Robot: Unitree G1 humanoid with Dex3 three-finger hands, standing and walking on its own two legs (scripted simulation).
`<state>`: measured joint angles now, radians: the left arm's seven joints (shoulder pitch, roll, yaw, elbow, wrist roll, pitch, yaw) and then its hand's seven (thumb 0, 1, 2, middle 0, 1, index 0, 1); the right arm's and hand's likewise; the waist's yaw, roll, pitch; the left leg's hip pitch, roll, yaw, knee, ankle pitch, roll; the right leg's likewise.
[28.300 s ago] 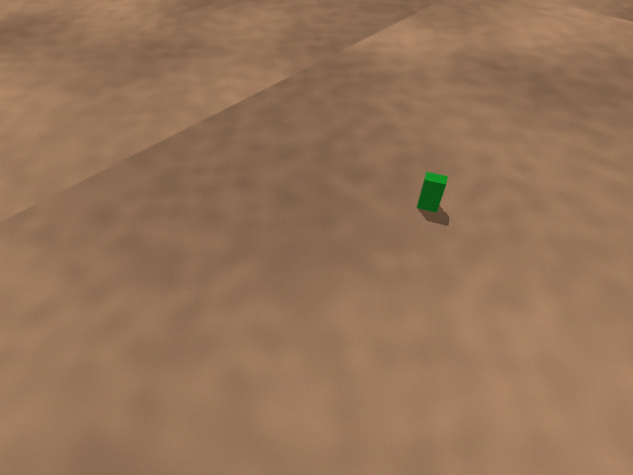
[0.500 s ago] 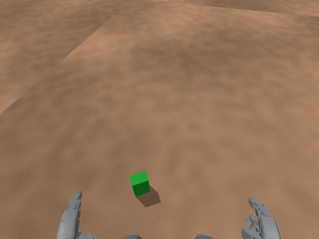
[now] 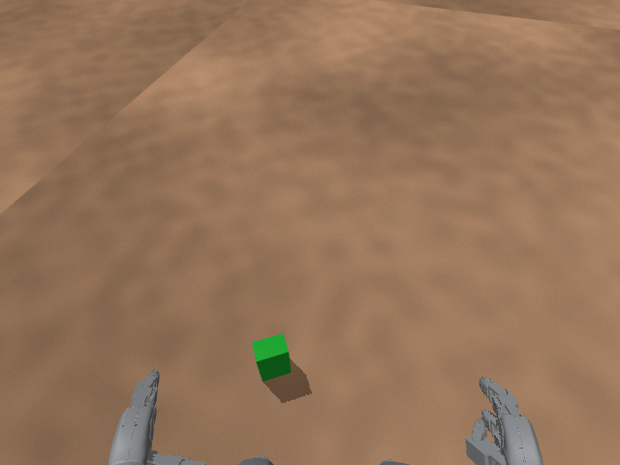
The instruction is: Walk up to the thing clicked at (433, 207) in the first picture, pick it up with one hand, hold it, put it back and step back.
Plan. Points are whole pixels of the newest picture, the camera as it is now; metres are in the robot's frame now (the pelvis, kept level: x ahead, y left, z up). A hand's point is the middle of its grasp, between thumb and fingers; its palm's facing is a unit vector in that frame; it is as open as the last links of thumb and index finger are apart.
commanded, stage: home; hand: left
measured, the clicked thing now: (272, 358) +0.49 +0.14 -0.63
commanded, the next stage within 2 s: stand in 0.98 s
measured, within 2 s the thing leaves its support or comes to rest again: neither
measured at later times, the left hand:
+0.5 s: hand (180, 451) +0.16 +0.18 -0.06, palm faces +0.11 -0.95 -0.28, open 16.9 cm
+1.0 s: hand (181, 452) +0.15 +0.18 -0.06, palm faces +0.11 -0.95 -0.28, open 17.1 cm
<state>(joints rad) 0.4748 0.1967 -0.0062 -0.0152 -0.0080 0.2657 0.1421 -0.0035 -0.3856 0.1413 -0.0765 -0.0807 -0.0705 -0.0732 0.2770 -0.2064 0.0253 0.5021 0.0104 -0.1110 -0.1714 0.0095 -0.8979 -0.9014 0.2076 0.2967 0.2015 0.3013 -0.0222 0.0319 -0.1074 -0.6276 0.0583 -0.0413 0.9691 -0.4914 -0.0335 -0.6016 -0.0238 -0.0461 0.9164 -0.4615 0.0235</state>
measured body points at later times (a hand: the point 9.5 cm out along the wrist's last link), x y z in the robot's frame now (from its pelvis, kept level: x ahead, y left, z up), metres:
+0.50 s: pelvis -0.01 +0.00 +0.00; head +0.01 +0.01 +0.45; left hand +0.15 +0.23 -0.04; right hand +0.16 -0.24 -0.07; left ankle +0.00 +0.14 -0.69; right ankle +0.00 -0.14 -0.69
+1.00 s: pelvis -0.01 +0.00 +0.00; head +0.02 +0.00 +0.45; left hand +0.15 +0.23 -0.04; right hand +0.15 -0.24 -0.07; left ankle +0.00 +0.14 -0.69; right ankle +0.00 -0.14 -0.69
